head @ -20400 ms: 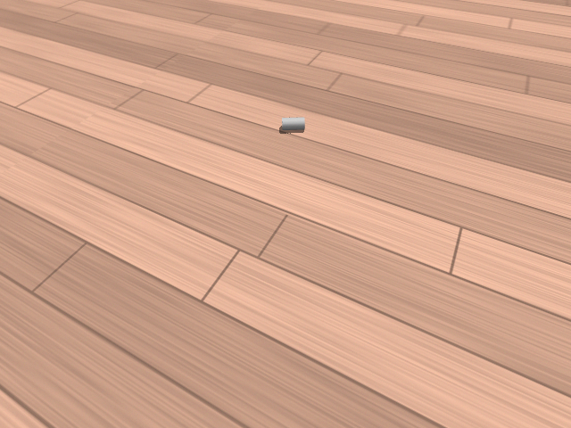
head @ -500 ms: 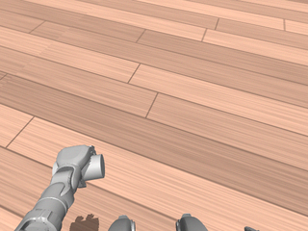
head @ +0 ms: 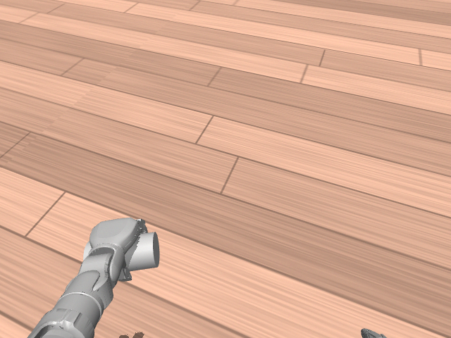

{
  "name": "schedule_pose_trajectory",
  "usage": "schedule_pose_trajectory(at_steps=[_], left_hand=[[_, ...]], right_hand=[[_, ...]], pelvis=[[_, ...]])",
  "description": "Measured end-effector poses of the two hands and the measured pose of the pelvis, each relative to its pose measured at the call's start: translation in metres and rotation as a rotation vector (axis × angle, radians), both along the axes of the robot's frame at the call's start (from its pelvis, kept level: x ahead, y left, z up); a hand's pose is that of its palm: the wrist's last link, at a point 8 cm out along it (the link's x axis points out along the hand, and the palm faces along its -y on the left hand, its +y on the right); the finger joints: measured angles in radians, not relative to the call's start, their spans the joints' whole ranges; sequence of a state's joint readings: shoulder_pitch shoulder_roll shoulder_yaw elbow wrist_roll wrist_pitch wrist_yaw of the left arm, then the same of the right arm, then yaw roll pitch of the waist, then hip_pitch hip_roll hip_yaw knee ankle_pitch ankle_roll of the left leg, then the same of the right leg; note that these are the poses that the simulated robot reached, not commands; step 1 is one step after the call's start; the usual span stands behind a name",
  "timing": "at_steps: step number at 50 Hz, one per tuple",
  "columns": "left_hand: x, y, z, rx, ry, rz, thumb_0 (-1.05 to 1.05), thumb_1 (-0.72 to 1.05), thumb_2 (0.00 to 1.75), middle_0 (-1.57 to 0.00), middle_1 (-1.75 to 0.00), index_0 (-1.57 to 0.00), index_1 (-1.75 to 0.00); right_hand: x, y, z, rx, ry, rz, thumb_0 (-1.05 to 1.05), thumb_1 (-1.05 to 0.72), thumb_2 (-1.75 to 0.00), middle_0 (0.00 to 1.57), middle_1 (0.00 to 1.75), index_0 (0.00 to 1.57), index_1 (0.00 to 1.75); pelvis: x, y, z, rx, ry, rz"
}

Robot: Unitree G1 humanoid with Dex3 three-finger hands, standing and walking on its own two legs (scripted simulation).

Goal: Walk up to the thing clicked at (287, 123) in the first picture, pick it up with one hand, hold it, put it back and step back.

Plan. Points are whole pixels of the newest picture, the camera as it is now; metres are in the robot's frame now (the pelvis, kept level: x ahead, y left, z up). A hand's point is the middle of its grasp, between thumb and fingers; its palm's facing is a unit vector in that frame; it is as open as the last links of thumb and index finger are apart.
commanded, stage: hold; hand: left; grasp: from above
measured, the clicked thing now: (124, 253) +0.31 +0.23 -0.10
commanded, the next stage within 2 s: crouch in 1.72 s
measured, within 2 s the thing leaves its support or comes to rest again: neither
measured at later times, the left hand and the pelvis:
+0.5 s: hand (120, 250) +0.30 +0.22 -0.06, palm faces -0.48 -0.06 -0.88, open 10.0 cm; pelvis +0.01 +0.00 +0.01, yaw +0 degrees
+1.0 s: hand (114, 258) +0.28 +0.22 -0.04, palm faces -0.47 -0.06 -0.88, open 10.0 cm; pelvis -0.01 +0.00 +0.02, yaw +0 degrees
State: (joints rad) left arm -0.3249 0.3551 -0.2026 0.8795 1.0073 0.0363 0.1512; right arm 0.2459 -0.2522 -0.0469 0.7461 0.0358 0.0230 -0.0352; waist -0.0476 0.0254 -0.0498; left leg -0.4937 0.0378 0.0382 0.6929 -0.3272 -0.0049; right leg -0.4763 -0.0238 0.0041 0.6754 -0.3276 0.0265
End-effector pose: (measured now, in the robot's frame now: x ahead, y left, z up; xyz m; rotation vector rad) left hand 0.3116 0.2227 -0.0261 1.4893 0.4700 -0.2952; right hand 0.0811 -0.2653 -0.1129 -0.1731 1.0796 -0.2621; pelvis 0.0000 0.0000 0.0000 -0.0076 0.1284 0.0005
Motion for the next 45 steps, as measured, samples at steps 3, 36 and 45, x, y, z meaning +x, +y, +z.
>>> schedule_pose_trajectory(at_steps=[3,36,45], left_hand=[[0.003,0.0,0.005,0.002,0.001,0.0,-0.02,-0.03,0.56,-0.72,-0.49,-0.71,-0.51],[-0.012,-0.003,0.035,0.002,0.006,-0.022,-0.02,-0.02,0.53,-0.74,-0.45,-0.74,-0.46],[-0.02,-0.003,0.042,0.0,0.001,-0.025,-0.02,-0.02,0.53,-0.74,-0.45,-0.74,-0.46]], right_hand=[[0.005,-0.001,0.003,0.0,-0.009,0.001,0.01,-0.89,-0.89,0.2,0.3,0.2,0.3],[0.025,0.0,0.019,0.024,-0.075,0.029,0.01,-0.89,-0.89,0.2,0.3,0.2,0.3],[0.028,0.002,0.023,0.027,-0.103,0.043,0.01,-0.89,-0.89,0.2,0.3,0.2,0.3]], pelvis=[[0.003,0.0,0.002,0.001,-0.007,-0.002],[-0.001,-0.003,0.015,0.006,-0.078,-0.005],[-0.007,-0.004,0.017,0.007,-0.098,-0.004]])
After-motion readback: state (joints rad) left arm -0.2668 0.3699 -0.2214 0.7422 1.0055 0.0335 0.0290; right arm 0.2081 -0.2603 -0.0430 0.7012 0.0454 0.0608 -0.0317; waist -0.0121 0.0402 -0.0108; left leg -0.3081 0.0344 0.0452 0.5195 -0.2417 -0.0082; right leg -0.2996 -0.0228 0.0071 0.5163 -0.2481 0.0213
